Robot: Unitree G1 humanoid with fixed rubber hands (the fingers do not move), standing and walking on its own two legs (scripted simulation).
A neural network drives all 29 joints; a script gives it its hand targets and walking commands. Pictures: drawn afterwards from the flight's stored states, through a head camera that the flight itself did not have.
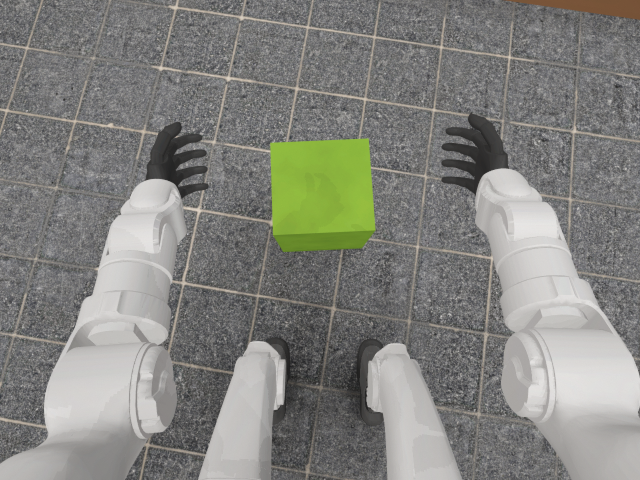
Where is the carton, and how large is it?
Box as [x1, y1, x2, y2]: [270, 138, 374, 251]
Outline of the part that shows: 368,138 270,143 273,235 283,251 359,248 368,239 374,231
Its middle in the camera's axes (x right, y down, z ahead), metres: +0.01 -0.09 +0.93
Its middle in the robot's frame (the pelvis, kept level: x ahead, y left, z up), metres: +0.56 +0.01 -0.54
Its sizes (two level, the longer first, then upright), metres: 0.210 0.200 0.250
